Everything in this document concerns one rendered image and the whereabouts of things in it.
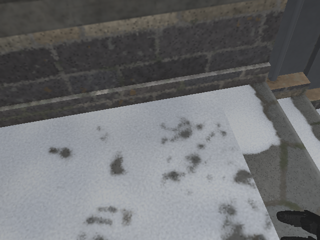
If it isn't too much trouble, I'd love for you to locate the right robot hand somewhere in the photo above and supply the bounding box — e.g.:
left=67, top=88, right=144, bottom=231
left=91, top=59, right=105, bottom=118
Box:
left=276, top=210, right=320, bottom=240

